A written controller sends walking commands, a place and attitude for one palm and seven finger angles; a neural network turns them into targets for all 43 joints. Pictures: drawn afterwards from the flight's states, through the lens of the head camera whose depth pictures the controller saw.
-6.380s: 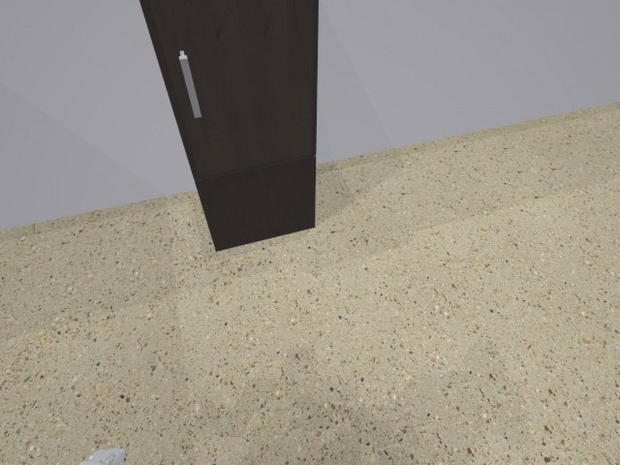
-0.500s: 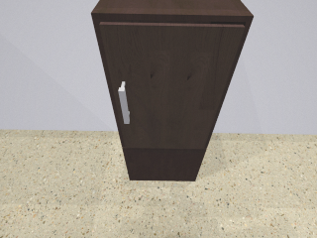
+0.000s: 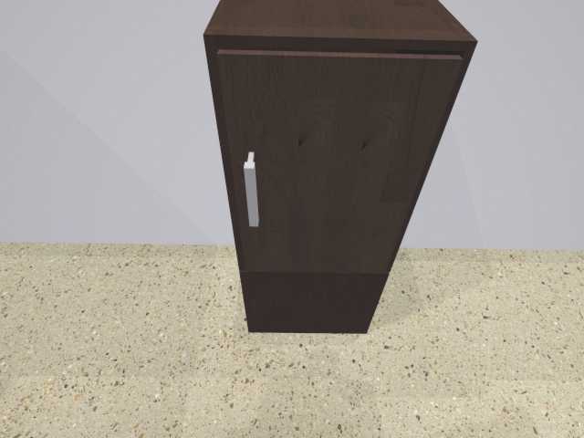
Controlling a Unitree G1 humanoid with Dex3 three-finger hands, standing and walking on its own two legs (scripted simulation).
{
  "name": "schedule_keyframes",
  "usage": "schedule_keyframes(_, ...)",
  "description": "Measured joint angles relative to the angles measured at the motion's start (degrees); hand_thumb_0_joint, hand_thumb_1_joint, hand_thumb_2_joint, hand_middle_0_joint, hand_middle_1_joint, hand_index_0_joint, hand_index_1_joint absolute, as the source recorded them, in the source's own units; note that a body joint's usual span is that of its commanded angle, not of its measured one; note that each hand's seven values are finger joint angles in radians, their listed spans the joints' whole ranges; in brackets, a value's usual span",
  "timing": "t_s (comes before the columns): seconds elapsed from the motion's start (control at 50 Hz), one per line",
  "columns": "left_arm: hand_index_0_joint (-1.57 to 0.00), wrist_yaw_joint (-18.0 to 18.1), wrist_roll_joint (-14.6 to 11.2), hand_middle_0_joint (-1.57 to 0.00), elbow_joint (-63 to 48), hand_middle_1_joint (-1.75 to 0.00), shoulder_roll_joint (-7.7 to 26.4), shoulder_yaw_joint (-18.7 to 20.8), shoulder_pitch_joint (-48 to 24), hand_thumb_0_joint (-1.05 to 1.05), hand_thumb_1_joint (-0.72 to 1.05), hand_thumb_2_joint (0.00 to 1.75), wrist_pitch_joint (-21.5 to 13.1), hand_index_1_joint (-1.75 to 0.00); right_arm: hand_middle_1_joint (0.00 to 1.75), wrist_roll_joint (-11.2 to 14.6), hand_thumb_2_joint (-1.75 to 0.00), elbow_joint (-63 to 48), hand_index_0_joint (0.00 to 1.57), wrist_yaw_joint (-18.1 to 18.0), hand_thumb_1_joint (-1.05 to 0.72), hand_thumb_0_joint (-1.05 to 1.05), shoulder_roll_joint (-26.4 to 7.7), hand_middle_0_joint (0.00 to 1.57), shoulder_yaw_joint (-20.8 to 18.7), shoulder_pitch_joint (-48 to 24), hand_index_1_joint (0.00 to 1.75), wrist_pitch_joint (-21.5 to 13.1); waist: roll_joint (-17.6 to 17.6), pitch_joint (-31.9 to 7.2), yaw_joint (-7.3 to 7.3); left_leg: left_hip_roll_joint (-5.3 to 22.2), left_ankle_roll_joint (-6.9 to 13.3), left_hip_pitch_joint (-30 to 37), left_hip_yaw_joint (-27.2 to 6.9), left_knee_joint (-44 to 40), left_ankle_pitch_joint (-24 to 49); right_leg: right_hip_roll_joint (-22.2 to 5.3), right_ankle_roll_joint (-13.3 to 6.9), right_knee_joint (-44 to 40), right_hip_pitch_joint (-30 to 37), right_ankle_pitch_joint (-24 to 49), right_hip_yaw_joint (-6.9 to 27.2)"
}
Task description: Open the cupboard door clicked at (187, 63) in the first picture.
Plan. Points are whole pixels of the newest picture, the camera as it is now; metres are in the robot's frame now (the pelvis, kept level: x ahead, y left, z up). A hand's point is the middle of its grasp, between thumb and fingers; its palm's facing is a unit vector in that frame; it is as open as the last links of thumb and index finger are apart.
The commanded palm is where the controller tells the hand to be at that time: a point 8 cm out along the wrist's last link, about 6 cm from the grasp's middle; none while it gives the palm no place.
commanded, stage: come to a stop and stand still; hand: left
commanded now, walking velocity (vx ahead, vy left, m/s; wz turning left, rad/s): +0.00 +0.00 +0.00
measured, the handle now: (252, 190) +0.58 +0.12 -0.02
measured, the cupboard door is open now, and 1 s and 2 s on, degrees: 0 0 0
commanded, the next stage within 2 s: look again from close up in 0.04 s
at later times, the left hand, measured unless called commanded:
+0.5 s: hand out of the picture +0.02 +0.14 -0.17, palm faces +0.06 -0.98 -0.17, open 7.3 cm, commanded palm none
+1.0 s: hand (194, 341) +0.25 +0.16 -0.01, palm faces +0.22 -0.97 -0.02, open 7.6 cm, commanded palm +0.16 +0.21 -0.06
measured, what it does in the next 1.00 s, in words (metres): shifts its weight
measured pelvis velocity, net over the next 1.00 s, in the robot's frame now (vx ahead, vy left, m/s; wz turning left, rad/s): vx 0.05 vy -0.04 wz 0.06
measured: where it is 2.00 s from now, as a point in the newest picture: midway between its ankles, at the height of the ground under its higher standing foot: outside the picture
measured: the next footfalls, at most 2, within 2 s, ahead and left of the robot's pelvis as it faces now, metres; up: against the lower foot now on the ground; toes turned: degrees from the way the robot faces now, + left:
none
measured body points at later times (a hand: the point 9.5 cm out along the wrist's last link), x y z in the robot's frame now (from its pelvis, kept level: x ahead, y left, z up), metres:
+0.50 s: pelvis +0.03 -0.02 +0.01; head +0.02 -0.02 +0.46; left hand +0.02 +0.20 -0.15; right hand +0.04 -0.24 -0.15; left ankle +0.04 +0.06 -0.73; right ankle +0.08 -0.13 -0.73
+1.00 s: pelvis +0.05 -0.04 -0.03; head +0.06 -0.04 +0.42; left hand +0.23 +0.21 -0.01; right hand +0.20 -0.29 -0.11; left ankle +0.04 +0.06 -0.73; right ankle +0.08 -0.13 -0.73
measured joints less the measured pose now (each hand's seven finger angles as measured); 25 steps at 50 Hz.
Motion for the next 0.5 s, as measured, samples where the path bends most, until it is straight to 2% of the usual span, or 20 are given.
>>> schedule_keyframes(0.2,-0.2,0.03,-0.05,-0.2,2.54,-0.3,-0.31,-0.48,-0.2,0.0,0.91,0.9,-0.87,-0.3,0.3,0.01,-0.9,1.94,0.2,0.2,-0.91,0.01,1.34,0.2,0.63,-0.88,0.3,-0.65,0.07,-0.27,-0.3,0.13,-0.79,0.93,-0.64,-1.5,0.45,0.43,0.65,-2.86,1.57,3.01,0.0)
schedule_keyframes(0.5,-0.2,0.34,-0.38,-0.19,4.63,-0.3,-0.81,-1.02,-0.13,0.0,0.91,0.9,-1.8,-0.3,0.3,0.3,-0.9,3.25,0.2,-0.1,-0.91,0.01,1.66,0.2,1.24,-2.61,0.3,-2.06,0.0,-0.81,-0.02,0.84,-1.77,1.92,-1.65,-3.09,-0.14,1.3,0.25,-4.5,2.68,2.9,-0.67)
